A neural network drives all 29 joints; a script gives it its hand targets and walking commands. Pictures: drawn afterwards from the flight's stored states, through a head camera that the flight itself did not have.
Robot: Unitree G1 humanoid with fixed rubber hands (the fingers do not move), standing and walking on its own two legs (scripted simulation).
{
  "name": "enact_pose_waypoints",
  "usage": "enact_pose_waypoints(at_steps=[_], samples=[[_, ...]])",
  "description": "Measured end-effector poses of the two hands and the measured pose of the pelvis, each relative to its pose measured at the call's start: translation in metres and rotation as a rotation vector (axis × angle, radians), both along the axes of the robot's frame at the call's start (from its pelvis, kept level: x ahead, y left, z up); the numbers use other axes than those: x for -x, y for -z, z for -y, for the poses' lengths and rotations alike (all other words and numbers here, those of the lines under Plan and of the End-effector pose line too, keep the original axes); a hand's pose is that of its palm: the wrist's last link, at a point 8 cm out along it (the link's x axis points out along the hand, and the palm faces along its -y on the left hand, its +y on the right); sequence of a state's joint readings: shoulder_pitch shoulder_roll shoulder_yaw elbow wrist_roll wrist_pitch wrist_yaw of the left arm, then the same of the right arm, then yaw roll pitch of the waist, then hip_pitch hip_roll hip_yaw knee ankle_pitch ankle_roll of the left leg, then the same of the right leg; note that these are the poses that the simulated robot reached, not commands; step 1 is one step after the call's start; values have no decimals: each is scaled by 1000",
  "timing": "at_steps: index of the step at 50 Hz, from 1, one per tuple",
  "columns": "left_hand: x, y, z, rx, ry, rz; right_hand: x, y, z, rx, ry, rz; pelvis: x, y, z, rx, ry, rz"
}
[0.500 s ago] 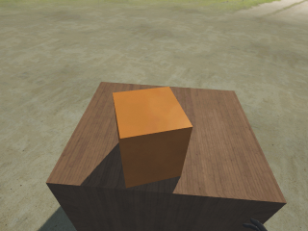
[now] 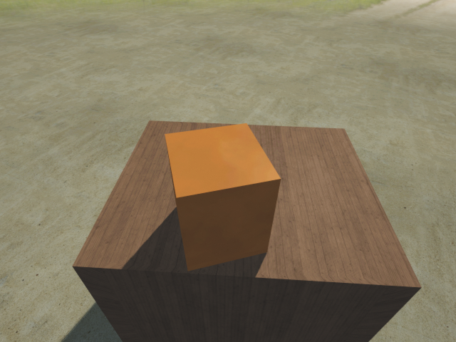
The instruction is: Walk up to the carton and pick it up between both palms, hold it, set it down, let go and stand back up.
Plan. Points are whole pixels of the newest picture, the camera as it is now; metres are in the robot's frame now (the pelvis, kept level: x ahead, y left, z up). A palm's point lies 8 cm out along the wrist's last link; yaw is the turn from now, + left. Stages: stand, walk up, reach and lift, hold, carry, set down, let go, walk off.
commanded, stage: stand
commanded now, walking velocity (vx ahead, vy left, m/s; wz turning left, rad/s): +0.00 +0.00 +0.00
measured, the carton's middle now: (217, 195) +0.48 +0.04 +0.00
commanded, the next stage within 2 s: none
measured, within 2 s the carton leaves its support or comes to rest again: neither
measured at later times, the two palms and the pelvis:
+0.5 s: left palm out of the picture +0.08 +0.28 -0.11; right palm out of the picture +0.09 -0.28 -0.11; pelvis +0.00 +0.00 +0.00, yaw +0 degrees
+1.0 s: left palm out of the picture +0.07 +0.28 -0.12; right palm out of the picture +0.08 -0.28 -0.11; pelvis +0.00 +0.00 +0.00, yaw +0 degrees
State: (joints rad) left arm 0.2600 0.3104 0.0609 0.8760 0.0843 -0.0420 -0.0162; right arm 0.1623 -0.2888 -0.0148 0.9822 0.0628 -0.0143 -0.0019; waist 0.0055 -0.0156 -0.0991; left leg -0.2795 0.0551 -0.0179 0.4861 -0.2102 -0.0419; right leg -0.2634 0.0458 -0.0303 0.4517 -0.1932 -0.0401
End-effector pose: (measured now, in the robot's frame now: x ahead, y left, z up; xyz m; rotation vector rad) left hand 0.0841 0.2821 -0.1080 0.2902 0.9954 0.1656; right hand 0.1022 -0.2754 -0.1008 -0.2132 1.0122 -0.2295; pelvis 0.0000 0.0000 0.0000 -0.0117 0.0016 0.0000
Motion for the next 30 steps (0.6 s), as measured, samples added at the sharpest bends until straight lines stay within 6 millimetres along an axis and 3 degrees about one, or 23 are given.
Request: enact_pose_waypoints(at_steps=[30], samples=[[10, 6, 0, -6, 13, -58, 18, 8, 3, 1, 19, -75, 2, 0, 0, 0, 0, 2]])
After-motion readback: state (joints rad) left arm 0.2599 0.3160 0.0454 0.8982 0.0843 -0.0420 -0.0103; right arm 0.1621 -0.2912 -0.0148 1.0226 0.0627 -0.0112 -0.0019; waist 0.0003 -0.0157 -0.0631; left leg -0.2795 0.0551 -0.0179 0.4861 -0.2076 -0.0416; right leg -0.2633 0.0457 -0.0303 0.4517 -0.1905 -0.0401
